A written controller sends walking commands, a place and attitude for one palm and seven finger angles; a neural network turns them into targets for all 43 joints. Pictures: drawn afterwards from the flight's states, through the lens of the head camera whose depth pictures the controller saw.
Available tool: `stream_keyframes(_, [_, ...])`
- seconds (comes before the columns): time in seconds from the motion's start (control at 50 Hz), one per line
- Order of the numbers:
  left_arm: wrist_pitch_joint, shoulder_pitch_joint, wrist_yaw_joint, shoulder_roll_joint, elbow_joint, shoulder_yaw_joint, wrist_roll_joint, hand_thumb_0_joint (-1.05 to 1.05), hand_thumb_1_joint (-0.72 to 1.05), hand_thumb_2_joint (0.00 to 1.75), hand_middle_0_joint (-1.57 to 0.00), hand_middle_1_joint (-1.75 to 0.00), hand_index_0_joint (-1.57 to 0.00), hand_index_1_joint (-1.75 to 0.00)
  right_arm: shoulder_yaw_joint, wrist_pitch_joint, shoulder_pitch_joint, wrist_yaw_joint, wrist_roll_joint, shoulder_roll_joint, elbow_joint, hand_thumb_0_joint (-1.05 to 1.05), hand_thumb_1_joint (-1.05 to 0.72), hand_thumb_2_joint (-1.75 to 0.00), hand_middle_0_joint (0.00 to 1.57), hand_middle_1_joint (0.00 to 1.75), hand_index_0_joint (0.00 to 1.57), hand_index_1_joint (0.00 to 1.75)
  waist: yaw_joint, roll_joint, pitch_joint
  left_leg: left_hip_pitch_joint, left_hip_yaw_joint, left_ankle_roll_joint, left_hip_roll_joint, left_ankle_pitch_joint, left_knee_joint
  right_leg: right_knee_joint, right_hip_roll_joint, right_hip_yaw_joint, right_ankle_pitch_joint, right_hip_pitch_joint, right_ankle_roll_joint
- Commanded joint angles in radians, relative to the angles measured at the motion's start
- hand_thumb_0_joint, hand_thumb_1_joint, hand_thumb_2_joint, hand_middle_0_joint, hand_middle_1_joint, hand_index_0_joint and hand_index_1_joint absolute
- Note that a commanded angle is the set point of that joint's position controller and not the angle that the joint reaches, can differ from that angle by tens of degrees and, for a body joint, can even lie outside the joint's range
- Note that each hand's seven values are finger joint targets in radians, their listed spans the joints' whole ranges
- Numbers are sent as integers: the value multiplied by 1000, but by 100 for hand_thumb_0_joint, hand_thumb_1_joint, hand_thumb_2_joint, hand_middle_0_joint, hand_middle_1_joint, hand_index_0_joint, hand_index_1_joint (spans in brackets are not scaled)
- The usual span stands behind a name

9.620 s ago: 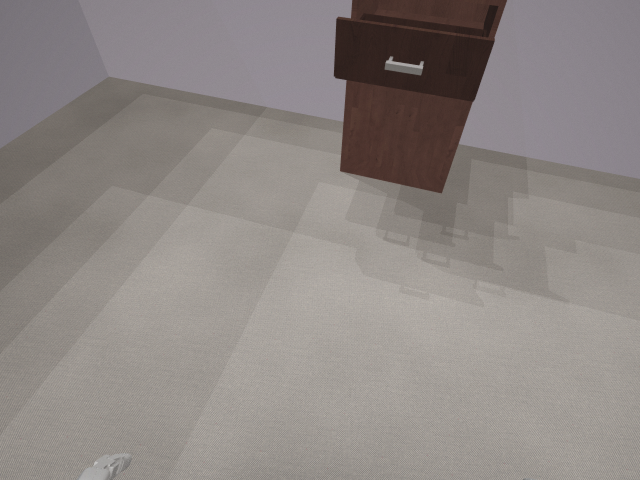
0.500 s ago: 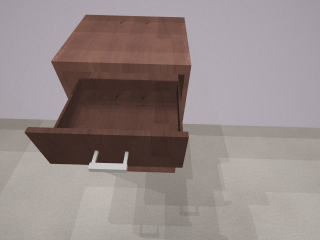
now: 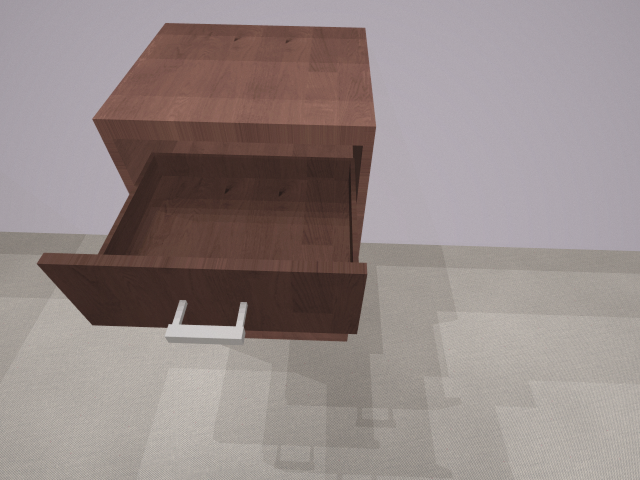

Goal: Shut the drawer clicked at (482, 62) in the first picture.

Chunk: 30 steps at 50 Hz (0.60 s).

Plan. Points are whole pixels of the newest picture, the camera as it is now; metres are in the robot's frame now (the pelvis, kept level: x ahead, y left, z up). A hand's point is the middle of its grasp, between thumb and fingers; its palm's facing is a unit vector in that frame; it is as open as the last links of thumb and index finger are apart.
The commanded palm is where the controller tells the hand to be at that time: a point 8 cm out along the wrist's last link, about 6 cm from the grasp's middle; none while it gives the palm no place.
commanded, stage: look again from close up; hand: left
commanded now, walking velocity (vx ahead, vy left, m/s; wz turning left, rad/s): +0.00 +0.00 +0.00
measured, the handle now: (209, 321) +0.34 +0.19 -0.05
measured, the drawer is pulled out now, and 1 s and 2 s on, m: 0.29 0.29 0.29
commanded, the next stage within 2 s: shuffle to correct the standing spot in 0.22 s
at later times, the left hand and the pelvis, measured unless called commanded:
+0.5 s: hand out of the picture -0.03 +0.14 -0.18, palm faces +0.05 -0.99 -0.16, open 7.3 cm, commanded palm none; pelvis +0.01 -0.01 +0.00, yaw +1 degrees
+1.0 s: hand out of the picture +0.04 +0.17 -0.18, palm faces +0.05 -0.97 -0.23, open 7.3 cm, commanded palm none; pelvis +0.04 -0.01 +0.00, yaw +1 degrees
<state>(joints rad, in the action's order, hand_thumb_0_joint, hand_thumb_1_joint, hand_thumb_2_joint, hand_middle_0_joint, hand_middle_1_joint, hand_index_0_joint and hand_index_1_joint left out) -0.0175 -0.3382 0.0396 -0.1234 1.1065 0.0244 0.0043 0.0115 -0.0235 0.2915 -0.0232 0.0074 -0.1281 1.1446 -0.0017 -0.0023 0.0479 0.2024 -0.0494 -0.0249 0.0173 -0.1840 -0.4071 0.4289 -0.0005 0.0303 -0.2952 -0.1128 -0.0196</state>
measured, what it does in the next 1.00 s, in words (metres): stands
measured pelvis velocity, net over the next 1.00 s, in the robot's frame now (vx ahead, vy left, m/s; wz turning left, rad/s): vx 0.04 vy -0.01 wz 0.02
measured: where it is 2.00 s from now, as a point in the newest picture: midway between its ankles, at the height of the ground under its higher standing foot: outside the picture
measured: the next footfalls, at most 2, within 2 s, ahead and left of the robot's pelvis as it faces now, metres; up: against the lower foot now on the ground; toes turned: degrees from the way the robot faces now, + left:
none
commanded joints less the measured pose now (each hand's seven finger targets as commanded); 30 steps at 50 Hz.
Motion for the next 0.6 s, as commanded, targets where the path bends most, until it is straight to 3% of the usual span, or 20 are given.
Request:
stream_keyframes(0.0, [-16,-95,6,-91,-17,-10,3,0,90,90,-20,-30,-20,-30,-8,-12,66,-6,-5,-80,-27,0,-90,-90,20,30,20,30,-1,-11,20,-61,112,-19,-105,129,57,-97,-107,-95,149,-100,-19])
stream_keyframes(0.3, [-18,-104,6,-88,-20,-11,4,0,90,90,-20,-30,-20,-30,-7,-9,67,-6,-4,-70,-18,0,-90,-90,20,30,20,30,-2,-14,41,-50,109,-11,-100,110,54,-116,-108,-98,142,-106,-22])
stream_keyframes(0.34, [-18,-108,5,-85,-11,-11,4,0,90,90,-20,-30,-20,-30,-6,-4,80,-4,-1,-68,-8,0,-90,-90,20,30,20,30,1,-26,37,-50,98,-9,-91,31,43,-129,-108,-98,43,-105,-28])
stream_keyframes(0.4, [-10,-105,-1,-99,-14,-20,10,0,90,90,-20,-30,-20,-30,-12,5,84,1,6,-69,-11,0,-90,-90,20,30,20,30,0,-27,100,8,74,-7,-67,-124,13,-152,-111,-120,-178,-157,-50])
stream_keyframes(0.46, [-4,-113,-5,-116,-18,-30,10,0,90,90,-20,-30,-20,-30,-14,8,82,4,10,-54,-26,0,-90,-90,20,30,20,30,-7,-61,145,72,41,-4,-39,-170,-42,-191,-130,-159,-299,-178,-75])
stream_keyframes(0.52, [-6,-117,-7,-120,-21,-36,9,0,90,90,-20,-30,-20,-30,-14,-1,92,5,12,-46,-31,0,-90,-90,20,30,20,30,-5,-64,154,102,25,-4,-34,-130,-96,-173,-150,-173,-248,-171,-101])
stream_keyframes(0.58, [-11,-122,-9,-109,-23,-37,9,0,90,90,-20,-30,-20,-30,-11,-19,112,0,10,-46,-30,0,-90,-90,20,30,20,30,-2,-26,120,77,31,-16,-47,-25,-85,-84,-126,-119,-42,-130,-94])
